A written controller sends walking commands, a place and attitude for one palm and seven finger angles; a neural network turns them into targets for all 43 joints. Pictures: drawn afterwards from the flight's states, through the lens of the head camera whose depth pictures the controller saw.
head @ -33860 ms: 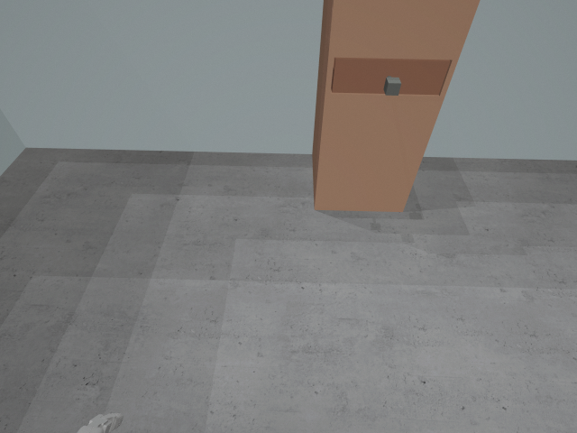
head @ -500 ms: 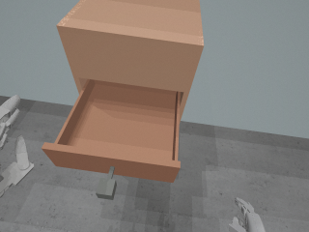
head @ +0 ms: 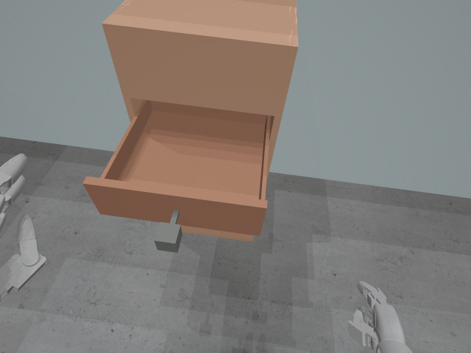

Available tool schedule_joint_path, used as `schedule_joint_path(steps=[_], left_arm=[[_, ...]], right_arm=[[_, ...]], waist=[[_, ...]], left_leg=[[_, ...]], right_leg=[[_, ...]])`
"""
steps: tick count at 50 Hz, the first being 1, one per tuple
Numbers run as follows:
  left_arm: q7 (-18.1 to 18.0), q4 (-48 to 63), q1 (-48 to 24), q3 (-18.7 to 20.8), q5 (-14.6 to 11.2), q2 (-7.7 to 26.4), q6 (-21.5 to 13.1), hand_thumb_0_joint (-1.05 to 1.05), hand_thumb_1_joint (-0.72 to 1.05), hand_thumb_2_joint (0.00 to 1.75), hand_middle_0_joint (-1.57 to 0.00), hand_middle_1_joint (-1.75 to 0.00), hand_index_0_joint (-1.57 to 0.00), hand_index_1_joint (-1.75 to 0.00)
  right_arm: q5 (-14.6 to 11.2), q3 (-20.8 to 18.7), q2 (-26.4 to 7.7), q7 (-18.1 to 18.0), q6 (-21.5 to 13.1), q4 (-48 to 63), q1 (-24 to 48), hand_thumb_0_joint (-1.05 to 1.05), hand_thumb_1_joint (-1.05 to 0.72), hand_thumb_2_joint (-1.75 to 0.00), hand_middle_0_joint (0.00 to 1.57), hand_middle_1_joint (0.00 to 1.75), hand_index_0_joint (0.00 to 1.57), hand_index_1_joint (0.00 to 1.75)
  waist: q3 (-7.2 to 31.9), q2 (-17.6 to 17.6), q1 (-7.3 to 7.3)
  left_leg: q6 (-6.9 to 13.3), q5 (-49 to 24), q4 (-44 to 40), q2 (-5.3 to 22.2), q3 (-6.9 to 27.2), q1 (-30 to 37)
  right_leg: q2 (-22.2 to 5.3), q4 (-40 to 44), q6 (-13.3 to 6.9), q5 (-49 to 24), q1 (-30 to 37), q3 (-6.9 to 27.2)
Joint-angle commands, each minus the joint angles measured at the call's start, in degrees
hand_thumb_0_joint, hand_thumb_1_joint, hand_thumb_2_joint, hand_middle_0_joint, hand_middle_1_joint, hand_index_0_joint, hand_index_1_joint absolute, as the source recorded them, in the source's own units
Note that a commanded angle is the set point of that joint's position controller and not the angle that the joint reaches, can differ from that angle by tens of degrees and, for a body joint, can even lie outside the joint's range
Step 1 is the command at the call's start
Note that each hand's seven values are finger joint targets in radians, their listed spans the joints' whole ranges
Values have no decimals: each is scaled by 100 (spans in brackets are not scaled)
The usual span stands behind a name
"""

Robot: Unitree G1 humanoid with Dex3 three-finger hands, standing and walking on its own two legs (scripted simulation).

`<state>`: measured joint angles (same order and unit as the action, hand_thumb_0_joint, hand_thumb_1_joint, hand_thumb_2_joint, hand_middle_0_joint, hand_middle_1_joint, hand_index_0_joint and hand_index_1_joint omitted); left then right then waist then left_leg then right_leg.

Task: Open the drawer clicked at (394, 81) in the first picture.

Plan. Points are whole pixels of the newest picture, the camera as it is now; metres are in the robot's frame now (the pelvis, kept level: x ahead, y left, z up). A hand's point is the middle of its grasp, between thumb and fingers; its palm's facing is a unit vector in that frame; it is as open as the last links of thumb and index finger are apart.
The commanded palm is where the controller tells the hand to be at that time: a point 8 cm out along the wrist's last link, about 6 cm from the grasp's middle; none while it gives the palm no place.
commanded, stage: stop stepping back and stand still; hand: left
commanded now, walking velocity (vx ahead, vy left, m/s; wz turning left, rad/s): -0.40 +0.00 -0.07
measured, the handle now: (171, 228) +0.37 +0.15 -0.08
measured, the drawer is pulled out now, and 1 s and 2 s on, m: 0.30 0.30 0.30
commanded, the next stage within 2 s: let the arm hang, fingers relaxed in 0.76 s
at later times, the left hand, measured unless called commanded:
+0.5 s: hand out of the picture +0.09 +0.20 +0.16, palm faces +0.32 -0.83 -0.45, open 7.4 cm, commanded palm +0.03 +0.25 +0.19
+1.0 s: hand out of the picture +0.08 +0.20 -0.04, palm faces +0.17 -0.90 -0.40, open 7.4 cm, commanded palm none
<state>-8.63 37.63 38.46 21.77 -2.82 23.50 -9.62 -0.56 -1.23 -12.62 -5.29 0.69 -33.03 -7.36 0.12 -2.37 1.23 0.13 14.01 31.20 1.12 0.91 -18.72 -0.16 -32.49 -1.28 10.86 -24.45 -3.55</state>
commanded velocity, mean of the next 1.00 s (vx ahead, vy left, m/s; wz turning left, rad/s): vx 0.12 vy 0.02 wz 0.00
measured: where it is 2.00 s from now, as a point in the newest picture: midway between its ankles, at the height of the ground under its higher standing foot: outside the picture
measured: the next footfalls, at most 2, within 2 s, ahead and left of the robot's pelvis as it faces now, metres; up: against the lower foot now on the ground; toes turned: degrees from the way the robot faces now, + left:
right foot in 0.24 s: -0.07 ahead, -0.14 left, +0.00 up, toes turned +3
left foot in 0.48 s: -0.06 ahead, +0.08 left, +0.00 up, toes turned +1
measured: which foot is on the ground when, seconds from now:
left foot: down 0.00-0.24, up 0.26-0.46, down 0.48-1.00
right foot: down 0.00-0.00, up 0.02-0.22, down 0.24-1.00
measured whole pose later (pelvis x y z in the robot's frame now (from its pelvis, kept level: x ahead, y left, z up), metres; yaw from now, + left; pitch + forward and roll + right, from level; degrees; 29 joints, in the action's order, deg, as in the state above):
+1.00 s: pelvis -0.11 -0.03 -0.01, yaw +3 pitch +2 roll +2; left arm -2.6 -12.6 19.3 8.0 2.1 14.8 1.3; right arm 2.1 -0.4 -12.7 0.3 -2.0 -42.6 -10.2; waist 1.6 0.6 1.5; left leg 1.4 17.4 35.3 -3.5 -0.1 -20.2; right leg -1.0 -47.1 -0.4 27.4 -23.4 0.9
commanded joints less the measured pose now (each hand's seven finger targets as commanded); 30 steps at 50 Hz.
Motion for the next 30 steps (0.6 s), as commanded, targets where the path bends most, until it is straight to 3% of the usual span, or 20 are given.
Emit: schedule_joint_path(steps=[1,2,3,4,7,9,10,11,12,13,14,16,19,22,23,25,26,27,28,30], left_arm=[[-149,1568,-520,504,8,806,-526,0,90,90,-20,-30,-20,-30],[-140,1319,-260,616,0,826,-523,0,90,90,-20,-30,-20,-30],[-141,1683,-389,611,-49,789,-487,0,90,90,-20,-30,-20,-30],[-143,1677,-269,676,-67,754,-428,0,90,90,-20,-30,-20,-30],[-184,1779,-117,716,-70,756,-370,0,90,90,-20,-30,-20,-30],[-183,1466,-123,657,-41,670,-370,0,90,90,-20,-30,-20,-30],[-173,1353,-239,642,11,689,-361,0,90,90,-20,-30,-20,-30],[-169,1215,-392,674,59,758,-381,0,90,90,-20,-30,-20,-30],[-169,954,-390,795,78,891,-362,0,90,90,-20,-30,-20,-30],[-170,944,-717,757,12,944,-383,0,90,90,-20,-30,-20,-30],[-136,754,-727,563,-20,804,-319,0,90,90,-20,-30,-20,-30],[-63,620,-464,538,-34,708,-324,0,90,90,-20,-30,-20,-30],[-118,381,-152,499,76,664,-379,0,90,90,-20,-30,-20,-30],[-211,429,-159,437,122,663,-431,0,90,90,-20,-30,-20,-30],[-226,664,-253,411,114,663,-489,0,90,90,-20,-30,-20,-30],[-214,1134,-283,482,118,748,-580,0,90,90,-20,-30,-20,-30],[-198,1274,-193,581,151,876,-554,0,90,90,-20,-30,-20,-30],[-203,1395,-127,740,133,1061,-547,0,90,90,-20,-30,-20,-30],[-206,1518,-147,633,185,929,-528,0,90,90,-20,-30,-20,-30],[-202,1400,45,591,131,804,-491,0,90,90,-20,-30,-20,-30]], right_arm=[[54,-329,-566,79,-667,752,229,0,-90,-90,20,30,20,30],[64,-336,-494,113,-777,695,212,0,-90,-90,20,30,20,30],[137,-328,-481,135,-809,772,221,0,-90,-90,20,30,20,30],[128,-328,-491,177,-824,679,152,0,-90,-90,20,30,20,30],[-24,-279,-599,285,-895,759,101,0,-90,-90,20,30,20,30],[-64,-134,-603,288,-901,813,128,0,-90,-90,20,30,20,30],[-70,-87,-601,280,-878,821,170,0,-90,-90,20,30,20,30],[-78,-94,-557,263,-845,795,181,0,-90,-90,20,30,20,30],[-46,-97,-535,269,-775,746,138,0,-90,-90,20,30,20,30],[-52,-74,-507,261,-740,734,186,0,-90,-90,20,30,20,30],[-120,-212,-613,250,-755,701,62,0,-90,-90,20,30,20,30],[-54,-198,-634,252,-695,675,119,0,-90,-90,20,30,20,30],[-59,-36,-427,198,-569,737,275,0,-90,-90,20,30,20,30],[-60,-60,-513,105,-775,692,179,0,-90,-90,20,30,20,30],[-24,-90,-577,91,-855,699,43,0,-90,-90,20,30,20,30],[26,-203,-764,108,-930,816,-12,0,-90,-90,20,30,20,30],[-2,-222,-721,154,-970,846,-23,0,-90,-90,20,30,20,30],[27,-152,-577,144,-1016,715,-7,0,-90,-90,20,30,20,30],[61,-113,-522,155,-1048,716,-69,0,-90,-90,20,30,20,30],[21,-103,-632,206,-1091,667,-76,0,-90,-90,20,30,20,30]], waist=[[809,1376,-76],[964,1611,-26],[793,1736,-21],[753,1668,-43],[704,1341,-137],[384,1341,-106],[270,1209,-93],[235,750,-66],[183,-22,-16],[108,-579,48],[47,-1127,23],[-124,-708,91],[-95,-564,20],[30,-325,41],[98,86,33],[288,1316,-40],[475,1259,-89],[516,1840,-64],[273,1782,-35],[97,1410,-52]], left_leg=[[820,-3118,-1028,1929,1052,326],[915,-2410,-1183,1963,1105,-174],[1025,-2637,-1075,1960,1215,-401],[1006,-2467,-924,1808,937,-249],[634,-598,-713,1334,375,-147],[436,1508,-731,1009,499,-884],[296,2129,-647,717,259,-1225],[143,2134,-88,351,-60,-1178],[7,1826,1017,17,-279,-933],[-12,1391,2057,-169,-166,-720],[-21,1089,2910,-221,-8,-752],[-10,771,3237,-83,199,-764],[135,945,1208,43,-55,-169],[255,615,-800,-92,-387,413],[344,634,-1362,86,-152,553],[757,-176,-1475,1096,1251,924],[787,-1035,-1228,1253,1178,1134],[812,-560,-1403,1286,1210,1001],[793,-439,-1479,1214,1277,564],[704,-949,-1087,1058,825,226]], right_leg=[[78,-2147,240,1688,47,574],[65,-2867,233,1864,207,646],[79,-3068,259,1863,137,714],[78,-2995,281,1734,126,715],[74,-1449,314,1634,513,274],[118,-88,293,1159,1350,93],[151,373,266,918,1771,-65],[-52,891,143,983,1749,132],[-681,1603,-173,1523,1121,1057],[-1424,2216,-512,1806,511,2043],[-1828,2417,-737,2248,265,2743],[-1806,2240,-873,1899,-55,2285],[-1363,1921,-595,1915,46,1269],[-999,1471,-388,1709,659,1033],[-787,1059,-276,1531,871,954],[-98,-296,39,797,631,335],[-17,-594,123,1005,446,71],[-94,-838,138,1490,285,94],[-76,-817,114,1541,487,34],[-41,9,119,978,1019,-19]])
